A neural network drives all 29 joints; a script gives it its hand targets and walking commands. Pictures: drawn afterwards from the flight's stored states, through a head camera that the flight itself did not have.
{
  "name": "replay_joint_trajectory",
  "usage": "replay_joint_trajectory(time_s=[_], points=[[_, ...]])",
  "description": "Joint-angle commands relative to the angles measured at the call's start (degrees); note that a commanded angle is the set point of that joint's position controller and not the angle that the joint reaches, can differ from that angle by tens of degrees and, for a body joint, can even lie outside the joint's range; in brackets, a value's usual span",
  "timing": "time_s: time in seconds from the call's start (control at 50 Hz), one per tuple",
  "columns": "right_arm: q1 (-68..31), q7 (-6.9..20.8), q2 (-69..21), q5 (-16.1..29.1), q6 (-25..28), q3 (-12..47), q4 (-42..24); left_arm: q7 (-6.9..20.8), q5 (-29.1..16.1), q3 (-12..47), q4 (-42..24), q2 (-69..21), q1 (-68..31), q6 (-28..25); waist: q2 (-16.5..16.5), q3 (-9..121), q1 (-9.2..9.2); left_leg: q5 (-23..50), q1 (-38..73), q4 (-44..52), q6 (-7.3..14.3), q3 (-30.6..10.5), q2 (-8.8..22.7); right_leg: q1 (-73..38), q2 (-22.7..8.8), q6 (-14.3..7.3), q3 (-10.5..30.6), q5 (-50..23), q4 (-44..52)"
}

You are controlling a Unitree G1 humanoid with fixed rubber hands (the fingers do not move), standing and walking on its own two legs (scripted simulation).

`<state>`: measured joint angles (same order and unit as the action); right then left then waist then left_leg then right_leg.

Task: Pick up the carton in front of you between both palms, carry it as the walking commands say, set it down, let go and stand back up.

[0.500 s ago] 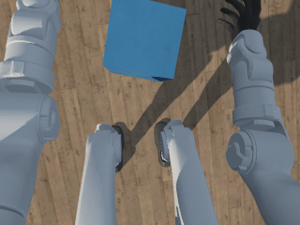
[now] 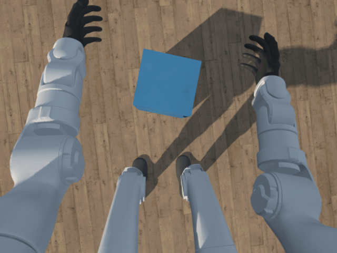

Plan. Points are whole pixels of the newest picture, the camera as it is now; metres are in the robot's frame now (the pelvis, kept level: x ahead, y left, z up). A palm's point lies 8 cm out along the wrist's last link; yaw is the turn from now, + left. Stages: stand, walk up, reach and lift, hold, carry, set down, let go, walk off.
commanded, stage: let go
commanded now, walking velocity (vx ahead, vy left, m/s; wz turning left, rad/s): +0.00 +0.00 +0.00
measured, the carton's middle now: (165, 88) +0.51 -0.03 -0.52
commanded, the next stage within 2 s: stand in 1.26 s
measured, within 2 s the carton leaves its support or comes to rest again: neither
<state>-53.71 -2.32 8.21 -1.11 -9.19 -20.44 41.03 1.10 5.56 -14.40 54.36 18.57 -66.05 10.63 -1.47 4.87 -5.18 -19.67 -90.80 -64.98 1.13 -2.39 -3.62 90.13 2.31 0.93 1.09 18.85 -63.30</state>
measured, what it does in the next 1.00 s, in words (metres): rises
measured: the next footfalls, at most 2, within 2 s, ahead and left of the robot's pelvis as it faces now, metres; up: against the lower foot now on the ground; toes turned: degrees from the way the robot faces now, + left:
none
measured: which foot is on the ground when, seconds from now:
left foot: down 0.00-1.00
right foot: down 0.00-1.00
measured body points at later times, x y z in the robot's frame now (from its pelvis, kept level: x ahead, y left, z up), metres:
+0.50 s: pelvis +0.07 -0.02 +0.10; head +0.22 -0.01 +0.52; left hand +0.37 +0.20 +0.00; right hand +0.32 -0.25 +0.01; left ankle +0.06 +0.10 -0.61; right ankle +0.07 -0.12 -0.61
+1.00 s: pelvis +0.08 +0.00 +0.13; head +0.10 +0.00 +0.58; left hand +0.25 +0.23 +0.06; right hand +0.26 -0.23 +0.05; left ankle +0.06 +0.10 -0.61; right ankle +0.07 -0.12 -0.61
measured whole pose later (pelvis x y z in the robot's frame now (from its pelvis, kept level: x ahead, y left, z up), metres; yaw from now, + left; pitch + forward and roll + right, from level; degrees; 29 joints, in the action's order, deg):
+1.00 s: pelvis +0.08 +0.00 +0.13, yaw +0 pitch -3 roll +0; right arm 12.1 4.4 12.1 -0.7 -7.0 -2.5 24.5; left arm 3.9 -0.1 -2.2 24.3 12.2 13.4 6.8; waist -0.6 -4.7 0.1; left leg -15.9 -6.4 -25.6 1.7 -2.4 -2.8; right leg 6.9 1.5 -0.2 2.9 15.4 -25.5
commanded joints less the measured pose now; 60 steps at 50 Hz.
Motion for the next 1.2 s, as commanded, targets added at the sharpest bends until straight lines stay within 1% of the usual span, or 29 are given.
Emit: replay_joint_trajectory(time_s=[0.0, 0.04, 0.12, 0.18, 0.24, 0.28, 0.34, 0.44, 0.52, 0.58, 0.66, 0.72, 0.78, 0.84, 0.94, 1.0, 1.06, 1.08, 1.1, 1.18], points=[[-0.12, 2.47, 7.61, -2.32, 1.83, 0.52, -7.54, -2.23, 1.92, -1.47, -10.05, 1.32, -2.26, -0.96, -5.44, 60.02, -0.97, 29.73, 51.39, 6.77, -2.59, -1.63, 0.29, -25.85, 1.81, 1.51, -4.56, -21.18, 6.55], [5.29, 4.09, 8.37, -3.27, 2.24, 1.98, -9.19, -3.62, 1.92, -1.23, -14.03, -0.91, 4.18, -1.32, -4.27, 58.84, -0.88, 29.64, 53.11, 9.23, -2.80, -1.63, 0.28, -30.30, 1.63, 0.95, -4.05, -22.10, 8.54], [12.98, 6.22, 9.18, -3.19, 3.38, 4.91, -12.22, -4.89, 0.77, 0.20, -22.01, -2.28, 13.42, -2.97, -2.34, 51.03, -0.58, 23.00, 51.15, 14.89, -2.97, -0.79, 0.31, -41.42, 0.68, 0.26, -2.29, -22.28, 12.82], [19.60, 7.12, 8.62, -1.71, 4.36, 7.28, -12.75, -4.46, -0.53, 1.54, -24.81, -2.43, 20.07, -4.41, -1.47, 43.95, -0.20, 18.18, 49.25, 18.38, -2.74, -0.02, 0.44, -48.62, -0.17, 0.14, -0.86, -21.65, 15.87], [26.50, 7.55, 7.83, -0.26, 5.46, 9.34, -12.75, -3.43, -1.36, 2.60, -24.73, -2.76, 27.53, -5.77, -0.80, 38.54, 0.42, 16.07, 49.26, 21.03, -2.44, 0.54, 0.51, -54.26, -0.74, 0.30, 0.25, -22.07, 18.36], [30.95, 7.51, 7.40, 0.58, 6.36, 10.46, -12.84, -2.85, -1.73, 3.24, -23.91, -3.09, 32.73, -6.70, -0.14, 36.10, 0.78, 16.30, 49.93, 22.46, -2.21, 0.64, 0.51, -58.00, -1.03, 0.44, 0.94, -23.94, 19.64], [37.89, 7.11, 7.03, 1.44, 7.71, 12.07, -13.35, -2.25, -2.29, 3.97, -22.96, -3.25, 40.75, -8.18, 1.30, 33.17, 1.25, 17.46, 50.79, 24.43, -1.84, 0.65, 0.46, -64.68, -1.43, 0.67, 2.05, -28.74, 21.25], [49.01, 6.16, 7.09, 2.30, 9.57, 14.26, -16.05, -1.64, -3.06, 5.22, -24.03, -2.71, 52.38, -10.50, 3.21, 27.28, 1.73, 19.56, 55.70, 28.49, -1.23, 0.36, 0.64, -73.70, -1.90, 1.02, 3.28, -35.52, 24.98], [56.80, 5.77, 7.32, 2.90, 10.35, 15.72, -19.04, -1.20, -3.49, 6.34, -26.55, -2.34, 60.25, -11.80, 3.03, 21.64, 1.99, 21.41, 63.79, 32.32, -1.11, 0.05, 1.02, -77.20, -1.72, 1.18, 3.06, -36.30, 28.97], [61.00, 5.80, 7.67, 3.20, 10.35, 16.72, -20.60, -0.83, -3.71, 7.24, -28.42, -2.40, 65.30, -12.11, 1.59, 16.62, 2.52, 22.00, 70.17, 35.35, -1.23, -0.02, 1.34, -78.13, -1.26, 1.13, 2.39, -32.96, 32.28], [63.72, 6.26, 8.52, 3.20, 9.65, 17.40, -21.48, -0.18, -4.07, 8.51, -30.51, -2.58, 71.10, -11.47, -0.79, 8.99, 3.73, 21.79, 77.60, 39.36, -1.74, -0.10, 1.78, -78.53, -0.54, 0.73, 1.23, -25.61, 36.91], [64.90, 6.61, 9.16, 2.87, 8.61, 17.38, -21.58, 0.46, -4.49, 9.53, -31.83, -2.67, 74.45, -10.32, -1.45, 4.02, 4.78, 20.87, 81.21, 41.52, -2.00, -0.03, 2.16, -79.08, -0.24, 0.36, 0.58, -21.15, 39.21], [64.84, 6.75, 9.52, 2.33, 7.05, 17.01, -21.50, 1.32, -5.05, 10.32, -33.06, -2.54, 75.67, -8.69, -0.73, -0.68, 5.20, 17.85, 82.56, 42.96, -1.97, 0.09, 2.50, -79.90, -0.14, 0.01, 0.12, -16.90, 40.48], [64.78, 6.69, 9.71, 1.49, 5.28, 16.52, -21.73, 2.18, -5.53, 10.83, -34.35, -2.24, 76.09, -6.91, 0.92, -4.16, 5.06, 15.02, 83.43, 43.81, -1.81, 0.17, 2.78, -81.20, -0.13, -0.25, -0.26, -13.89, 41.09], [64.59, 6.50, 9.86, 0.26, 2.70, 15.78, -21.64, 2.90, -5.84, 11.06, -35.82, -1.98, 75.74, -4.45, 2.40, -7.67, 4.29, 12.65, 84.39, 44.20, -1.70, 0.28, 2.90, -82.67, -0.18, -0.57, -0.68, -11.72, 41.19], [64.20, 6.62, 9.74, -0.10, 1.70, 15.69, -21.65, 2.96, -5.52, 10.89, -36.29, -1.90, 75.53, -3.44, 2.07, -8.66, 4.22, 11.94, 84.45, 44.10, -1.67, 0.34, 2.84, -83.52, -0.26, -0.70, -0.82, -11.16, 40.86], [63.91, 6.76, 9.60, -0.14, 1.18, 15.79, -22.01, 2.84, -5.05, 10.63, -36.47, -1.80, 75.87, -2.82, 1.28, -8.78, 4.62, 12.45, 84.43, 43.83, -1.65, 0.39, 2.77, -84.65, -0.34, -0.77, -0.75, -11.60, 40.53], [60.86, 5.24, 11.44, -0.89, -1.77, 15.75, -25.53, 1.71, -6.07, 10.38, -33.18, -1.41, 78.97, -4.63, 1.94, -5.76, 5.42, 16.60, 86.99, 42.08, -1.82, -0.18, 3.06, -84.21, 0.79, -0.52, -0.67, -10.08, 38.66], [62.22, 4.61, 10.83, -0.89, -2.51, 16.21, -24.95, 1.14, -5.55, 10.73, -34.06, -1.56, 78.42, -4.98, 0.90, -6.41, 5.44, 17.47, 86.37, 41.52, -2.05, 0.14, 2.91, -83.55, 0.64, -0.56, -0.86, -9.65, 38.65], [62.25, 3.71, 10.07, -0.28, -3.94, 17.36, -25.43, 0.70, -5.90, 11.31, -34.92, -1.15, 76.44, -4.77, 0.39, -7.59, 5.20, 15.76, 86.04, 41.37, -1.59, 0.60, 2.71, -81.56, 0.35, -0.36, -0.50, -10.09, 38.60]])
